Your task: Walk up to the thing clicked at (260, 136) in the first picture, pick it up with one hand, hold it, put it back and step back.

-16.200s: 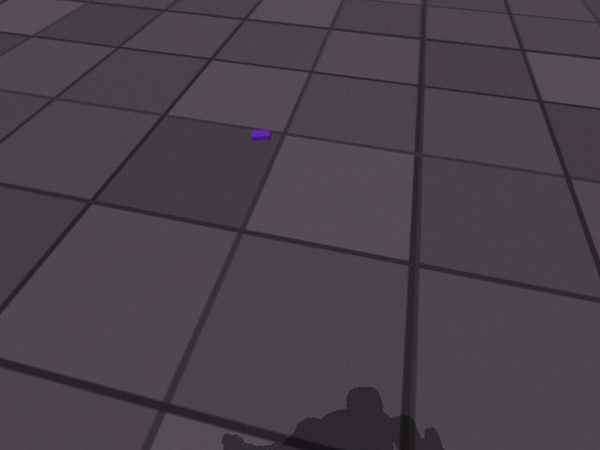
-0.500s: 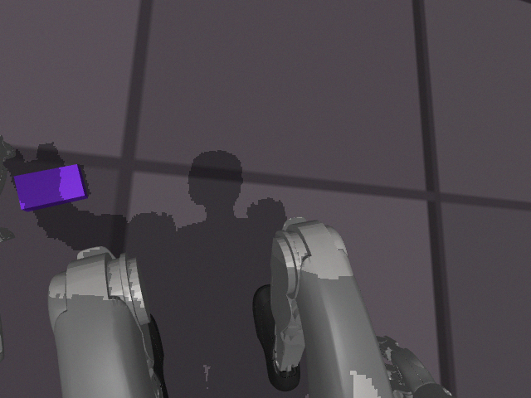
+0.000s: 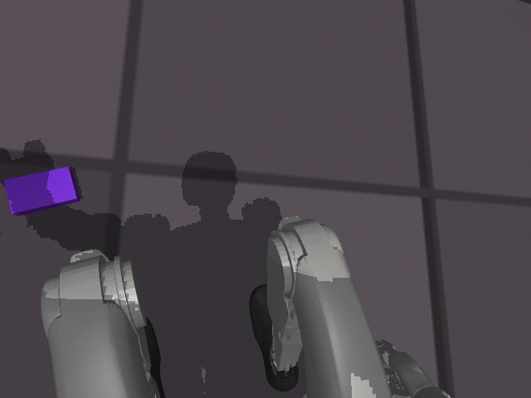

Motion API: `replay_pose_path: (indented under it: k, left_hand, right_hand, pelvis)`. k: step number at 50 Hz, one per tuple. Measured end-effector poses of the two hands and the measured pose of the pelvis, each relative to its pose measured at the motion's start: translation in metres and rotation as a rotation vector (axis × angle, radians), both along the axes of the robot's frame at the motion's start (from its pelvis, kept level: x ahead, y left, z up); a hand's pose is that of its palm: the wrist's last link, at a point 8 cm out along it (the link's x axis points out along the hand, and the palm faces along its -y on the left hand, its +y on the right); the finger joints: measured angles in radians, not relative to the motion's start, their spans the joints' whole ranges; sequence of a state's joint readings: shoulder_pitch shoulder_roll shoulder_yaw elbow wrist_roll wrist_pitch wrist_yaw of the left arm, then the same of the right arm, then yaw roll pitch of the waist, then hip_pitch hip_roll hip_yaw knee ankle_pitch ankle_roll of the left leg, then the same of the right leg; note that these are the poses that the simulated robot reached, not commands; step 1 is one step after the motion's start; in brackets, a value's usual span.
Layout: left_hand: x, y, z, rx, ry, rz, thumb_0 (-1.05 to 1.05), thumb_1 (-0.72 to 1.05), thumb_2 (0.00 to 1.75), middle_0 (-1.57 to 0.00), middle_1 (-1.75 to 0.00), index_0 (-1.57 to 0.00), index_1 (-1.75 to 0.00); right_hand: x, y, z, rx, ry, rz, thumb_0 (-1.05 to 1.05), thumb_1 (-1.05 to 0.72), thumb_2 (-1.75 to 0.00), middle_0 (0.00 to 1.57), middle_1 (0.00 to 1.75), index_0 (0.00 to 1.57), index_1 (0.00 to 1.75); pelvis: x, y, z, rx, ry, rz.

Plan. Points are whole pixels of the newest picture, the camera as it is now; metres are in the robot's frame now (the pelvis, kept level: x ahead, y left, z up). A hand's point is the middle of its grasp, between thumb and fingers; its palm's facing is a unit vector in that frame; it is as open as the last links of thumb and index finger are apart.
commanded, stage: rise first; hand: left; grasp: from above
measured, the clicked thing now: (43, 191) +0.45 +0.29 -0.30
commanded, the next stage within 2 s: approach in 0.58 s
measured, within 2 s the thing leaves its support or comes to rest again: neither
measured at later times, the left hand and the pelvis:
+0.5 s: hand out of the picture +0.41 +0.34 -0.17, palm faces -0.43 -0.12 -0.90, open 13.3 cm; pelvis +0.00 +0.00 +0.00, yaw +0 degrees
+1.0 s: hand (27, 176) +0.44 +0.28 -0.18, palm faces -0.42 -0.09 -0.91, open 13.8 cm; pelvis +0.00 +0.00 +0.00, yaw +0 degrees
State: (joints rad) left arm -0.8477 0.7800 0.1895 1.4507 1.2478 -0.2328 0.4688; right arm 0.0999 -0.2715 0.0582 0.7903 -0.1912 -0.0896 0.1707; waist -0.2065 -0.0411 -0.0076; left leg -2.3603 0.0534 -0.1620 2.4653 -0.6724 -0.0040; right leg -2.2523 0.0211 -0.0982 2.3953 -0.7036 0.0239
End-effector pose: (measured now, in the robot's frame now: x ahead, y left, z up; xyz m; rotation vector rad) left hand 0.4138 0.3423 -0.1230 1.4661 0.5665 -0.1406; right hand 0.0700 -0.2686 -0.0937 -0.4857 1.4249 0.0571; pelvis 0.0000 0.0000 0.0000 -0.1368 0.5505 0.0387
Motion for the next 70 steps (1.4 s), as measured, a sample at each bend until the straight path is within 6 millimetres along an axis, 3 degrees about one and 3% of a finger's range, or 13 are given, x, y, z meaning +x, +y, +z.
replay_pose_path:
  k: [22,39,43,49,57,60,64,70]
  left_hand:
    - [-0.001,-0.001,0.009,-0.007,-0.008,-0.014,0.00,-0.37,0.88,-0.25,-0.83,-0.24,-0.85]
    - [-0.003,-0.006,0.003,-0.002,0.009,-0.038,0.00,-0.39,0.90,-0.24,-0.85,-0.22,-0.86]
    - [0.003,-0.018,0.001,0.002,0.021,-0.073,0.00,-0.43,0.93,-0.20,-0.88,-0.19,-0.90]
    - [0.029,-0.055,-0.001,-0.026,-0.022,-0.135,0.00,-0.47,0.96,-0.17,-0.92,-0.16,-0.94]
    - [0.061,-0.085,-0.007,-0.018,-0.076,-0.106,0.00,-0.50,0.98,-0.15,-0.95,-0.13,-0.96]
    - [0.063,-0.081,-0.006,0.004,-0.083,-0.070,0.01,-0.50,0.98,-0.14,-0.95,-0.13,-0.96]
    - [0.055,-0.063,-0.005,0.039,-0.043,-0.004,0.01,-0.51,0.98,-0.13,-0.95,-0.12,-0.96]
    - [0.031,-0.028,-0.013,0.024,0.066,0.067,0.01,-0.53,0.99,-0.10,-0.97,-0.09,-0.98]
  right_hand:
    - [0.004,-0.003,0.004,-0.003,-0.018,0.007,0.00,-0.90,-0.90,0.20,0.30,0.20,0.30]
    - [-0.004,0.000,0.002,0.011,0.001,0.002,0.00,-0.90,-0.89,0.20,0.30,0.20,0.30]
    - [-0.003,0.001,0.002,0.016,-0.011,0.009,0.00,-0.90,-0.89,0.20,0.30,0.20,0.30]
    - [-0.010,0.000,0.006,0.009,-0.022,0.013,0.00,-0.90,-0.89,0.20,0.30,0.20,0.30]
    - [-0.037,-0.003,0.012,0.012,0.001,-0.022,0.00,-0.90,-0.89,0.20,0.30,0.20,0.30]
    - [-0.047,-0.002,0.010,0.032,0.027,-0.043,0.00,-0.90,-0.89,0.20,0.30,0.20,0.30]
    - [-0.053,0.002,0.005,0.065,0.044,-0.063,0.00,-0.90,-0.89,0.20,0.30,0.20,0.30]
    - [-0.043,0.009,-0.001,0.091,0.043,-0.035,0.00,-0.90,-0.89,0.20,0.30,0.20,0.30]
  pelvis:
    - [-0.003,-0.001,0.003,0.001,-0.001,0.002]
    - [-0.002,-0.001,0.001,0.004,-0.004,0.006]
    - [-0.004,-0.001,0.001,0.006,-0.003,0.005]
    - [-0.004,-0.002,0.001,0.003,-0.001,0.000]
    - [-0.003,-0.003,-0.004,-0.003,-0.002,-0.019]
    - [-0.002,-0.003,-0.004,-0.001,-0.001,-0.024]
    - [-0.002,-0.002,-0.004,0.002,-0.002,-0.029]
    - [-0.003,-0.001,-0.004,0.001,-0.012,-0.020]
